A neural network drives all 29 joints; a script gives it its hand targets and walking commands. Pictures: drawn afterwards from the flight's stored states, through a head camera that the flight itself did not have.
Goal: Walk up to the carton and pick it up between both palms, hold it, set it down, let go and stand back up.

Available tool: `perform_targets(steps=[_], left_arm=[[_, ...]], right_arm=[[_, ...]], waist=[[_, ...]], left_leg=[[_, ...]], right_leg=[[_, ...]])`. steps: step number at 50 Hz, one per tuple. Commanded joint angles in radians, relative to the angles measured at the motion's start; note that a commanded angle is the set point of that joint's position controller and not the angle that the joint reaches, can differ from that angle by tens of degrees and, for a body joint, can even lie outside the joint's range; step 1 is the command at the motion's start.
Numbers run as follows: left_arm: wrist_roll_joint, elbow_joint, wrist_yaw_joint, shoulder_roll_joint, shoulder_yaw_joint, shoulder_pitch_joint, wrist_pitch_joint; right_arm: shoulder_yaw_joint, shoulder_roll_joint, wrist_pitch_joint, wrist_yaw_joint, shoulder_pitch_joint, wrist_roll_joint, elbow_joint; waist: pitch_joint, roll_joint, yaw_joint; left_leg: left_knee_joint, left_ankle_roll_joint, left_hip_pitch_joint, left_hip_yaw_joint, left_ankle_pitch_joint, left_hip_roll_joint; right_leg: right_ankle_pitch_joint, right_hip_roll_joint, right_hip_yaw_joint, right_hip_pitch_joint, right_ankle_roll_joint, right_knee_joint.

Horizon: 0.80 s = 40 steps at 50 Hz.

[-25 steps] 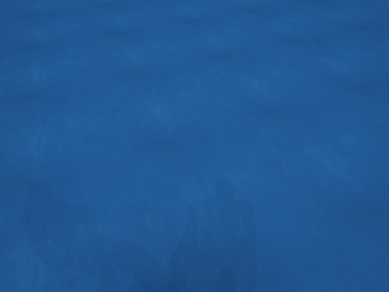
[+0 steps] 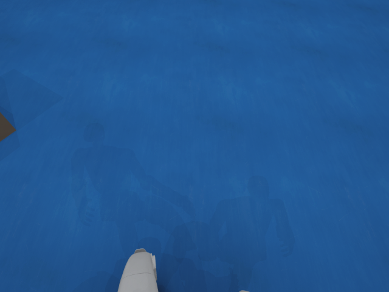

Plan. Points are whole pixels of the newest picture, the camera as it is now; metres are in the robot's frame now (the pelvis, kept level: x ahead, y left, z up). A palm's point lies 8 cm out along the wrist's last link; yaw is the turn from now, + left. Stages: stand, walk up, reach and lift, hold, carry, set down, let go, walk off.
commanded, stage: walk up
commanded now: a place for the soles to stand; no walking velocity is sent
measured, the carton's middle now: out of the picture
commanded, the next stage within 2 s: none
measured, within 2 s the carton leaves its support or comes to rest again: neither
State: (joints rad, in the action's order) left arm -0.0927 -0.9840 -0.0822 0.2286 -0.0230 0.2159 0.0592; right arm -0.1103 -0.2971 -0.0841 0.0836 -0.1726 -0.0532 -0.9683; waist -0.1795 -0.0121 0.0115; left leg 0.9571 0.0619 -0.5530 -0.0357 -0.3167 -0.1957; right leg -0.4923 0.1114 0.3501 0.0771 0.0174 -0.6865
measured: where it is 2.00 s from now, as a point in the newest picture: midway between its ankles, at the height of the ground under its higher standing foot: (19, 275)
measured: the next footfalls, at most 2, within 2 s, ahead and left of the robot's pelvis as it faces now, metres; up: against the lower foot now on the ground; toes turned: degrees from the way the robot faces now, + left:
left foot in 0.08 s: +0.16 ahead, +0.19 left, +0.00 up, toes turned +14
right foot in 0.40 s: +0.22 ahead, -0.04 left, +0.00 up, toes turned +19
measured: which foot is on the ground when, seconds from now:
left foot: up 0.00-0.06, down 0.08-0.42, up 0.44-0.72, down 0.74-1.00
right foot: down 0.00-0.12, up 0.14-0.38, down 0.40-0.78, up 0.80-1.00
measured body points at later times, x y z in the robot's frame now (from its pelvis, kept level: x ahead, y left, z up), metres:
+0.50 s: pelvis +0.08 +0.08 +0.00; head +0.08 +0.08 +0.45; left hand +0.04 +0.33 -0.13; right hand +0.28 -0.10 -0.13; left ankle +0.10 +0.18 -0.67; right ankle +0.18 -0.05 -0.71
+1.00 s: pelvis +0.12 +0.26 +0.00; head +0.09 +0.29 +0.45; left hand -0.01 +0.51 -0.14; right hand +0.36 +0.16 -0.11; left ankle +0.07 +0.35 -0.71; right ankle +0.27 +0.20 -0.66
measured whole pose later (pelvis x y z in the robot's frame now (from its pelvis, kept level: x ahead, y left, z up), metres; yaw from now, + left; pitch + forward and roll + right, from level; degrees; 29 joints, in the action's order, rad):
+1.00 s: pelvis +0.12 +0.26 +0.00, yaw +51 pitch -4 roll +0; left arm -0.04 -0.72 0.01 0.30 -0.04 0.28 0.03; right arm -0.02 -0.17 0.00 0.03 -0.27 -0.01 -0.81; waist -0.08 0.11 0.02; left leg 0.78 -0.05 -0.33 0.02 -0.38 0.05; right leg -0.48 0.11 0.04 0.52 -0.02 -1.11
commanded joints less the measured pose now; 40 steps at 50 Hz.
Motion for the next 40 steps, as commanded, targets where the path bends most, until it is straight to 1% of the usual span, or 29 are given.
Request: perform_targets(steps=[1, 2, 3, 4, 5, 6, 7, 8, 9, 10, 12, 15, 17, 19, 20, 21, 22, 23, 24, 26, 29, 31, 34, 35, 36, 37, 38, 39, 40], left_arm=[[-0.002, 0.09, -0.005, 0.222, -0.049, 0.038, -0.006], [-0.003, 0.104, -0.002, 0.241, -0.054, 0.036, -0.015], [-0.001, 0.122, 0.006, 0.253, -0.055, -0.001, -0.025], [0.005, 0.134, 0.018, 0.248, -0.056, -0.003, -0.041], [0.022, 0.182, 0.033, 0.205, -0.051, -0.005, -0.046], [0.051, 0.265, 0.048, 0.167, -0.031, -0.019, -0.05], [0.078, 0.303, 0.064, 0.161, -0.02, -0.064, -0.046], [0.074, 0.299, 0.082, 0.143, -0.022, -0.054, -0.034], [0.078, 0.278, 0.087, 0.107, -0.017, -0.022, -0.019], [0.076, 0.265, 0.078, 0.101, -0.009, 0.019, -0.011], [0.078, 0.219, 0.063, 0.117, -0.005, 0.102, -0.011], [0.073, 0.193, 0.046, 0.112, -0.017, 0.179, -0.014], [0.068, 0.194, 0.041, 0.115, -0.023, 0.191, -0.008], [0.057, 0.161, 0.037, 0.108, -0.031, 0.305, 0.004], [0.049, 0.149, 0.031, 0.162, -0.047, 0.386, 0.008], [0.044, 0.165, 0.018, 0.283, -0.075, 0.389, 0.01], [0.037, 0.21, -0.005, 0.267, -0.073, 0.177, 0.011], [0.051, 0.209, -0.014, 0.199, -0.06, 0.078, 0.026], [0.049, 0.21, -0.013, 0.178, -0.048, 0.042, 0.042], [0.033, 0.222, -0.001, 0.18, -0.049, 0.013, 0.061], [0.026, 0.202, 0.016, 0.191, -0.054, 0.085, 0.07], [0.022, 0.187, 0.026, 0.237, -0.062, 0.116, 0.065], [0.004, 0.205, 0.036, 0.255, -0.091, 0.141, 0.033], [0.002, 0.205, 0.038, 0.268, -0.094, 0.137, 0.02], [0.006, 0.21, 0.045, 0.267, -0.094, 0.13, 0.002], [0.002, 0.218, 0.053, 0.245, -0.087, 0.127, -0.016], [0.005, 0.254, 0.068, 0.189, -0.069, 0.12, -0.026], [0.021, 0.351, 0.085, 0.157, -0.049, 0.04, -0.035], [0.035, 0.43, 0.097, 0.176, -0.033, -0.02, -0.033]], right_arm=[[0.025, -0.006, 0.044, 0.032, 0.112, 0.018, 0.136], [0.027, -0.023, 0.049, 0.032, 0.11, 0.022, 0.14], [0.028, -0.046, 0.059, 0.029, 0.058, 0.032, 0.13], [0.019, -0.074, 0.078, 0.019, -0.054, 0.041, 0.089], [-0.019, -0.207, 0.093, 0.004, -0.177, 0.058, 0.088], [-0.053, -0.312, 0.085, -0.011, -0.24, 0.073, 0.091], [-0.06, -0.331, 0.073, -0.025, -0.248, 0.071, 0.082], [-0.058, -0.316, 0.056, -0.045, -0.163, 0.064, 0.108], [-0.049, -0.27, 0.05, -0.059, -0.103, 0.042, 0.136], [-0.052, -0.238, 0.051, -0.072, -0.048, 0.018, 0.165], [-0.036, -0.164, 0.054, -0.049, 0.034, 0.002, 0.21], [-0.019, -0.127, 0.053, -0.017, 0.067, -0.002, 0.231], [-0.015, -0.134, 0.049, 0.0, 0.09, 0.002, 0.252], [-0.008, -0.135, 0.047, 0.015, 0.196, 0.015, 0.293], [0.003, -0.094, 0.051, 0.019, 0.209, 0.024, 0.3], [0.014, -0.044, 0.046, 0.023, 0.179, 0.014, 0.31], [0.004, -0.094, 0.036, 0.024, 0.106, -0.016, 0.292], [-0.004, -0.134, 0.036, 0.033, 0.053, -0.037, 0.261], [-0.01, -0.14, 0.042, 0.034, 0.029, -0.04, 0.239], [-0.01, -0.125, 0.041, 0.051, -0.004, -0.015, 0.214], [0.011, -0.11, 0.038, 0.065, 0.085, 0.01, 0.232], [0.032, -0.093, 0.042, 0.067, 0.137, 0.021, 0.251], [0.048, -0.069, 0.059, 0.054, 0.172, 0.032, 0.284], [0.054, -0.065, 0.066, 0.05, 0.133, 0.035, 0.277], [0.052, -0.061, 0.077, 0.041, 0.056, 0.034, 0.255], [0.038, -0.084, 0.094, 0.024, -0.085, 0.033, 0.204], [0.005, -0.177, 0.114, 0.003, -0.221, 0.037, 0.164], [-0.03, -0.314, 0.112, -0.006, -0.313, 0.063, 0.175], [-0.042, -0.333, 0.095, -0.022, -0.333, 0.083, 0.18]], waist=[[0.057, 0.159, -0.032], [0.068, 0.141, -0.02], [0.089, 0.092, 0.025], [0.175, -0.045, 0.088], [0.233, -0.308, 0.167], [0.298, -0.502, 0.199], [0.318, -0.357, 0.182], [0.264, -0.228, 0.129], [0.242, -0.176, 0.089], [0.233, -0.2, 0.063], [0.249, -0.206, 0.03], [0.23, -0.189, -0.006], [0.23, -0.148, -0.029], [0.237, -0.057, -0.118], [0.254, 0.125, -0.159], [0.226, 0.355, -0.153], [0.097, 0.267, -0.053], [0.024, 0.169, 0.0], [0.033, 0.139, 0.022], [0.059, 0.192, 0.029], [0.046, 0.172, -0.046], [0.05, 0.207, -0.078], [0.067, 0.248, -0.075], [0.07, 0.248, -0.052], [0.097, 0.196, -0.005], [0.168, 0.063, 0.067], [0.199, -0.173, 0.152], [0.196, -0.408, 0.194], [0.231, -0.315, 0.205]], left_leg=[[-0.102, -0.03, 0.085, -0.091, 0.044, 0.034], [-0.139, -0.039, 0.14, -0.112, 0.021, 0.048], [-0.233, -0.055, 0.251, -0.137, 0.042, 0.076], [-0.365, -0.082, 0.426, -0.173, 0.069, 0.156], [-0.496, -0.19, 0.568, 0.147, 0.222, 0.041], [-0.618, -0.358, 0.657, 0.602, 0.236, -0.104], [-0.717, -0.399, 0.642, 0.73, 0.081, -0.172], [-0.679, -0.372, 0.643, 0.587, 0.068, -0.143], [-0.62, -0.344, 0.642, 0.518, 0.047, -0.102], [-0.584, -0.331, 0.554, 0.49, 0.073, -0.055], [-0.591, -0.325, 0.368, 0.41, 0.122, 0.018], [-0.623, -0.316, 0.235, 0.443, -0.033, 0.039], [-0.615, -0.274, 0.117, 0.448, -0.177, 0.069], [-0.518, -0.195, -0.169, 0.381, -0.395, 0.133], [-0.342, -0.124, -0.347, 0.301, -0.466, 0.221], [0.072, -0.029, -0.4, 0.095, -0.29, 0.319], [0.26, 0.01, -0.375, 0.178, -0.191, 0.169], [0.31, 0.044, -0.306, 0.201, -0.078, 0.096], [0.28, 0.058, -0.266, 0.21, -0.04, 0.075], [0.273, 0.064, -0.197, 0.176, 0.001, 0.048], [0.117, 0.054, -0.187, 0.107, 0.001, 0.023], [-0.022, 0.037, -0.152, 0.079, -0.035, 0.017], [-0.14, 0.002, 0.036, -0.015, -0.094, 0.048], [-0.177, -0.012, 0.121, -0.051, -0.091, 0.068], [-0.271, -0.032, 0.264, -0.11, -0.016, 0.114], [-0.341, -0.051, 0.439, -0.126, 0.024, 0.167], [-0.406, -0.091, 0.612, -0.015, 0.014, 0.168], [-0.599, -0.206, 0.638, 0.511, -0.153, -0.009], [-0.718, -0.307, 0.595, 0.872, -0.35, -0.132]], right_leg=[[0.397, 0.357, -0.161, 0.099, -0.204, 0.243], [0.365, 0.361, -0.157, 0.117, -0.196, 0.211], [0.369, 0.324, -0.11, 0.165, -0.173, 0.112], [0.403, 0.231, -0.047, 0.2, -0.141, -0.133], [0.184, 0.054, -0.022, 0.381, -0.056, -0.459], [-0.322, -0.089, -0.148, 0.595, -0.012, -0.605], [-0.332, -0.044, -0.292, 0.63, -0.021, -0.654], [-0.244, -0.003, -0.332, 0.664, -0.039, -0.618], [-0.169, 0.021, -0.357, 0.688, -0.055, -0.548], [-0.141, 0.04, -0.383, 0.622, -0.047, -0.459], [-0.089, 0.001, -0.358, 0.431, -0.046, -0.359], [-0.011, -0.054, -0.328, 0.335, -0.05, -0.212], [0.097, -0.073, -0.32, 0.22, -0.06, -0.11], [0.278, -0.082, -0.288, -0.083, -0.083, 0.074], [0.092, 0.062, -0.463, -0.227, -0.124, 0.232], [-0.399, 0.417, -0.887, -0.117, -0.227, 0.579], [-0.469, 0.528, -0.994, 0.073, -0.284, 0.623], [-0.344, 0.476, -0.873, 0.134, -0.263, 0.598], [-0.172, 0.409, -0.727, 0.117, -0.222, 0.552], [-0.043, 0.359, -0.521, 0.129, -0.197, 0.505], [-0.062, 0.357, -0.402, 0.094, -0.191, 0.493], [-0.054, 0.351, -0.327, 0.047, -0.174, 0.489], [0.021, 0.322, -0.202, 0.075, -0.153, 0.445], [0.037, 0.316, -0.171, 0.118, -0.154, 0.404], [0.081, 0.285, -0.11, 0.166, -0.145, 0.273], [0.127, 0.224, -0.06, 0.223, -0.132, 0.02], [0.144, 0.132, -0.039, 0.396, -0.083, -0.291], [-0.208, -0.009, -0.152, 0.644, -0.036, -0.529], [-0.247, -0.014, -0.317, 0.698, -0.051, -0.589]])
